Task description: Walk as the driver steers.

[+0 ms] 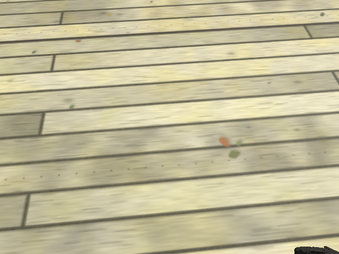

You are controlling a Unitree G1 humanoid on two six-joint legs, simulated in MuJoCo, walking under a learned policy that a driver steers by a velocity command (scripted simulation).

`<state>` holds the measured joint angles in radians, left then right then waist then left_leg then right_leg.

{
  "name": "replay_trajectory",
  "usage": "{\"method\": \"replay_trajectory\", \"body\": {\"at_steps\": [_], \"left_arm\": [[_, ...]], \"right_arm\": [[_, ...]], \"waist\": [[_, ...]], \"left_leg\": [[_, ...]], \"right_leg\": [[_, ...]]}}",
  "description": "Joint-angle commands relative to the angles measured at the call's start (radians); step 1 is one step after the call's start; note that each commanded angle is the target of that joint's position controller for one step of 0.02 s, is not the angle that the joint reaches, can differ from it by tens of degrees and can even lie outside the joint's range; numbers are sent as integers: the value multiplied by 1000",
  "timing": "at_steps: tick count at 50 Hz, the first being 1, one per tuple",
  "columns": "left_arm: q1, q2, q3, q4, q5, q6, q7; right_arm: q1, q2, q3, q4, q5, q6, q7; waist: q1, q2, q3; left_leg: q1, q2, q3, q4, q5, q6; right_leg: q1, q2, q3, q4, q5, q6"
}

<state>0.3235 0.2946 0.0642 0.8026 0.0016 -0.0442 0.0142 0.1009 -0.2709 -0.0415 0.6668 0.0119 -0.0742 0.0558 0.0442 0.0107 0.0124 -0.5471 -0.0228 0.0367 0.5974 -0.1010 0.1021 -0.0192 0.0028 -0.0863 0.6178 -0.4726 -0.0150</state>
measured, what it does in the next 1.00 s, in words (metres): walks ahead, turning left: right foot, then left foot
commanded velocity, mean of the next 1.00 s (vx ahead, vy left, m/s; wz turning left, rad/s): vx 0.50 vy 0.00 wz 0.47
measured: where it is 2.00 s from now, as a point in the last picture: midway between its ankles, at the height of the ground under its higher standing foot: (122, 127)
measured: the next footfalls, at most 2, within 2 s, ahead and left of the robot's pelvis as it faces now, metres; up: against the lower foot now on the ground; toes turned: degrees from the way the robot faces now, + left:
right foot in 0.44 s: +0.44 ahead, -0.08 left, +0.00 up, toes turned +20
left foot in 0.96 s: +0.58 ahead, +0.28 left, +0.00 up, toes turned +31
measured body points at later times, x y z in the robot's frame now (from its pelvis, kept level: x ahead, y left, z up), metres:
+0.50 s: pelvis +0.29 -0.01 +0.01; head +0.31 +0.00 +0.46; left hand +0.43 +0.29 -0.05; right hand +0.43 -0.27 -0.11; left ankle +0.12 +0.08 -0.68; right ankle +0.40 -0.09 -0.72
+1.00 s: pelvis +0.51 +0.13 +0.01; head +0.54 +0.16 +0.45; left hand +0.36 +0.37 -0.13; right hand +0.83 +0.05 -0.06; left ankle +0.55 +0.26 -0.72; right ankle +0.41 -0.09 -0.67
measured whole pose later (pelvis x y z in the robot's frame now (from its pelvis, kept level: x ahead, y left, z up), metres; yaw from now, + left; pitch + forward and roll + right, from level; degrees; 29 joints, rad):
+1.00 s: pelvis +0.51 +0.13 +0.01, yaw +30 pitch +2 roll -1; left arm 0.38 0.30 0.05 0.89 -0.02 -0.06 0.00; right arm 0.05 -0.26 -0.04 0.59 0.00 -0.05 0.04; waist 0.07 0.01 0.04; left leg -0.50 0.00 0.03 0.61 -0.14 0.06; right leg -0.10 -0.07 -0.07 0.78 -0.47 0.02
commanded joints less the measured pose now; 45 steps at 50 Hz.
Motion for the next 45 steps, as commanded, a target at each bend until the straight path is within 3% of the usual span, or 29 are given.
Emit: {"method": "replay_trajectory", "body": {"at_steps": [1, 2, 3, 4, 6, 9, 13, 17, 19, 21, 22, 23, 24, 25, 26, 27, 28, 29, 31, 34, 39, 42, 44, 45], "left_arm": [[45, 73, -11, -118, 18, -68, -16], [-47, 126, 4, -147, -23, -88, -31], [-108, 118, -4, -169, -26, -99, -31], [-136, 112, -1, -175, -5, -100, -24], [-111, 114, 9, -179, 13, -78, -17], [-103, 80, -1, -176, 21, -52, -6], [-258, 37, -19, -206, 16, -55, -9], [-349, 66, -8, -228, -5, -71, -25], [-337, 93, 6, -228, -9, -80, -32], [-236, 113, 24, -203, -9, -89, -29], [-132, 146, 39, -190, 5, -94, -22], [23, 205, 54, -178, 13, -91, -13], [73, 262, 69, -138, 16, -77, -22], [30, 158, 49, -167, -2, -74, -23], [-4, 108, 35, -171, -4, -68, -17], [-44, 96, 26, -174, 6, -63, -16], [-69, 78, 21, -164, 8, -60, -16], [-80, 67, 16, -157, 13, -61, -13], [-79, 64, 17, -135, 6, -69, -15], [-66, 104, 31, -99, 7, -72, -14], [-33, 135, 33, -46, -6, -58, -16], [21, 163, 38, -7, -25, -46, -18], [39, 178, 41, 16, -35, -34, -19], [34, 190, 43, 23, -38, -29, -17]], "right_arm": [[367, -244, -82, -13, 10, -6, -18], [329, -196, -69, -16, 4, -1, -25], [264, -176, -63, -31, 4, 2, -30], [204, -158, -56, -44, 3, 7, -32], [144, -133, -45, -67, -11, 10, -36], [140, -154, -51, -57, -5, 4, -49], [188, -175, -59, -28, 10, 16, -67], [251, -178, -61, -4, 18, 30, -71], [252, -173, -62, -2, 16, 36, -74], [223, -153, -58, -13, 11, 40, -73], [215, -111, -44, -26, 5, 36, -70], [242, -48, -22, -45, -14, 31, -69], [372, -43, -15, -73, 22, 22, -68], [344, -147, -36, -38, 28, 24, -72], [233, -184, -49, -53, 18, 31, -70], [184, -165, -49, -63, 8, 35, -70], [155, -151, -51, -77, 2, 35, -65], [161, -132, -51, -80, 10, 38, -58], [166, -95, -45, -80, 16, 48, -53], [114, -73, -37, -100, 8, 54, -51], [-17, -34, -15, -117, 5, 32, -28], [-103, -35, -10, -146, 9, 23, -13], [-122, -52, -15, -161, 9, 21, -6], [-102, -68, -22, -160, 5, 20, -6]], "waist": [[-152, 205, -457], [-168, 139, -324], [-143, 43, -213], [-104, -25, -130], [-41, 14, -76], [-21, 36, -54], [-80, 66, -38], [-117, 86, -42], [-100, 103, -43], [-38, 122, -64], [14, 97, -146], [57, -55, -285], [-12, -406, -340], [17, -236, -238], [42, -140, -127], [25, -73, -73], [9, -74, -28], [-11, -104, -14], [-22, -126, -7], [-21, -92, 7], [18, -70, 26], [40, -73, 52], [27, -88, 57], [4, -102, 41]], "left_leg": [[989, 358, -870, -236, -84, 332], [909, 323, -723, -256, -134, 267], [752, 284, -600, -267, -87, 229], [597, 249, -517, -287, 10, 206], [413, 199, -438, -338, 133, 200], [289, 158, -345, -361, 233, 201], [235, 89, -280, -336, 144, 137], [315, 120, -380, -273, 31, 115], [372, 143, -450, -218, 2, 99], [368, 121, -468, -130, 28, 67], [313, 75, -423, 17, 36, 33], [172, -10, -306, 312, -210, -11], [-169, -82, -215, 583, -516, -58], [-260, -1, -238, 696, -443, -77], [-273, 28, -209, 716, -343, -84], [-236, 58, -187, 699, -275, -90], [-223, 82, -186, 658, -233, -93], [-183, 105, -176, 635, -209, -93], [-168, 116, -148, 601, -192, -100], [-217, 130, -143, 504, -123, -120], [-138, 107, -88, 191, 77, -105], [-98, 90, -44, 66, 68, -84], [-72, 73, -26, 11, -5, -54], [-18, 51, -8, -16, -44, -34]], "right_leg": [[-711, 79, 188, 785, -83, 26], [-802, 12, 223, 803, -16, 10], [-798, -33, 203, 729, 64, 2], [-757, -64, 185, 635, 106, 8], [-646, -94, 177, 539, 147, 30], [-606, -88, 144, 406, 207, 76], [-527, -37, 130, 94, 474, 96], [-473, 5, 156, -70, 514, 84], [-440, 10, 173, -116, 447, 58], [-299, 9, 154, -177, 414, 14], [-110, -64, 204, -169, 402, -32], [153, -253, 401, -167, 366, -92], [358, -438, 879, -273, 105, -250], [284, -419, 868, -314, -74, -227], [170, -373, 689, -317, -24, -183], [60, -327, 567, -334, 114, -163], [-10, -291, 480, -355, 216, -159], [-61, -263, 402, -378, 278, -148], [-93, -245, 307, -414, 362, -157], [-78, -263, 214, -440, 493, -177], [-65, -231, 77, -451, 559, -160], [-14, -257, 64, -445, 561, -155], [45, -285, 65, -411, 647, -145], [66, -288, 53, -364, 778, -135]]}}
